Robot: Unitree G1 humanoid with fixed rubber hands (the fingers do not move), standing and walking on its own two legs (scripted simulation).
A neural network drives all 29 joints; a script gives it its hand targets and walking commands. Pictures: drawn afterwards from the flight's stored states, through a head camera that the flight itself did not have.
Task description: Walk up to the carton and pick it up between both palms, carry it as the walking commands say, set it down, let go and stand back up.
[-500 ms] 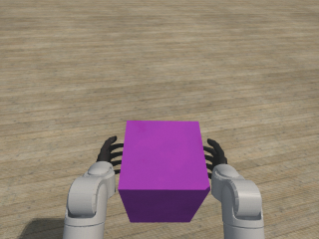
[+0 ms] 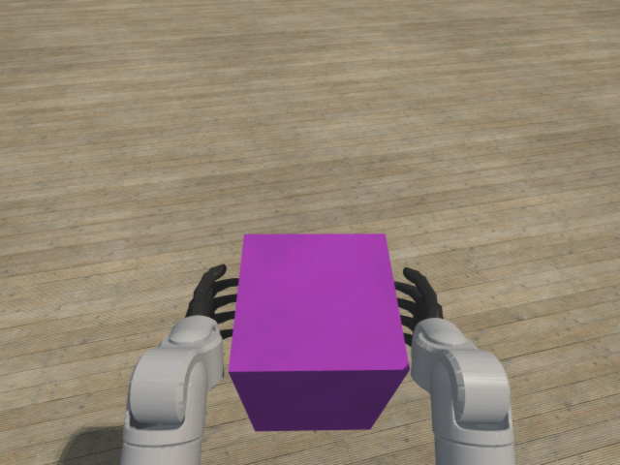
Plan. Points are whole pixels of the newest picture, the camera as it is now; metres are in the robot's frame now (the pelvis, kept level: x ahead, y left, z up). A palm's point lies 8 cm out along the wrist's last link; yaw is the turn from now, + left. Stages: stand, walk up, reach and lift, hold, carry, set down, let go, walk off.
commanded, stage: carry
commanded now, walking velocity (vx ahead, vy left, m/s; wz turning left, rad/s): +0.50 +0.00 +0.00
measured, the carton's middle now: (313, 342) +0.28 +0.00 +0.02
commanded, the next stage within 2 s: none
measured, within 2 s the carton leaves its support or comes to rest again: neither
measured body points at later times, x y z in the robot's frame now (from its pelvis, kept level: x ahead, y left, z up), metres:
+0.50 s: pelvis +0.14 -0.01 +0.01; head +0.14 -0.01 +0.46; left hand +0.41 +0.12 +0.10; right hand +0.41 -0.14 +0.09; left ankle +0.06 +0.08 -0.74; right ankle +0.20 -0.13 -0.72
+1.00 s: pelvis +0.40 +0.02 +0.01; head +0.41 +0.04 +0.45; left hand +0.67 +0.16 +0.07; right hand +0.67 -0.10 +0.08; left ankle +0.44 +0.09 -0.74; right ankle +0.29 -0.11 -0.67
